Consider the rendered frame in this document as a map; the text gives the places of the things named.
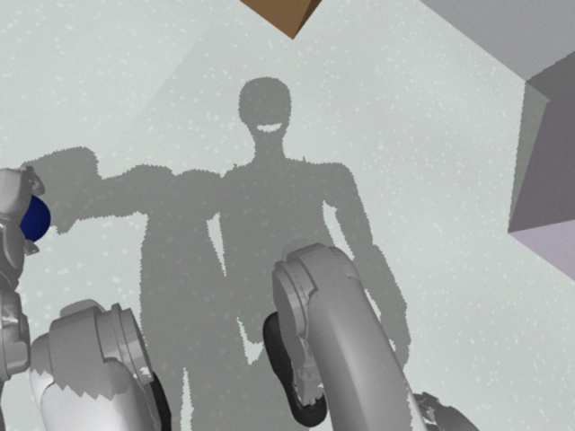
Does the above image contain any right robot foot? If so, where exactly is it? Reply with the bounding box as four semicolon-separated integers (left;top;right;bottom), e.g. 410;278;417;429
262;312;327;427

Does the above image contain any left robot foot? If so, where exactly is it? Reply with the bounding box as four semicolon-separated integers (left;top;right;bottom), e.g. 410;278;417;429
150;372;172;431

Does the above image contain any left robot hand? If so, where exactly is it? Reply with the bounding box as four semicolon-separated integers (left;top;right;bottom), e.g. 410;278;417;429
0;166;45;257

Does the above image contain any left robot arm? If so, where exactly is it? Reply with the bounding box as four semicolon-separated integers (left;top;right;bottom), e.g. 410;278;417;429
0;218;31;431

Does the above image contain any right robot hand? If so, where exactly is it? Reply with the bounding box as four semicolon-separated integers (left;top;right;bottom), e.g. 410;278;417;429
413;392;480;431

